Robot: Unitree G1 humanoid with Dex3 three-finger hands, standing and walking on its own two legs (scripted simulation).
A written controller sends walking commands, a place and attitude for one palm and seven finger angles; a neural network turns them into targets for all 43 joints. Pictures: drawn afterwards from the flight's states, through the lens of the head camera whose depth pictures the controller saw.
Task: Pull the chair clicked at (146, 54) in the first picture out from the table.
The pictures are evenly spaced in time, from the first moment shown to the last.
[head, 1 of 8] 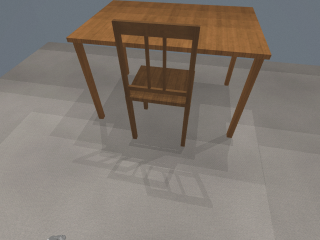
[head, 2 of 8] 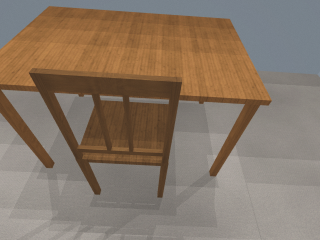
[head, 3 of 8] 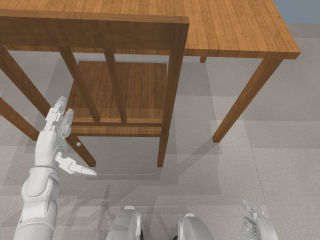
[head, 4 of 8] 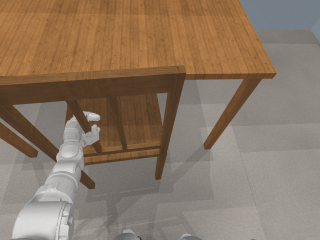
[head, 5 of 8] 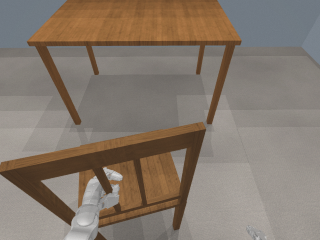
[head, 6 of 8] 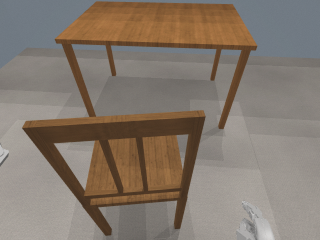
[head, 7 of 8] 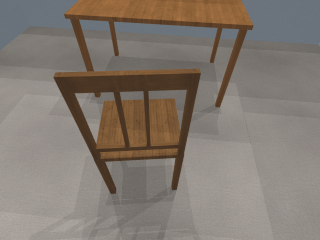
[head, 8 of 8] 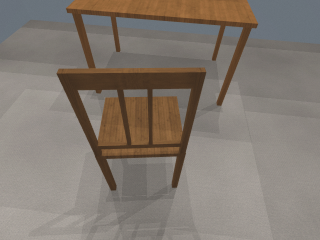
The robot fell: no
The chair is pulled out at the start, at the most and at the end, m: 0.00 0.69 0.67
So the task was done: yes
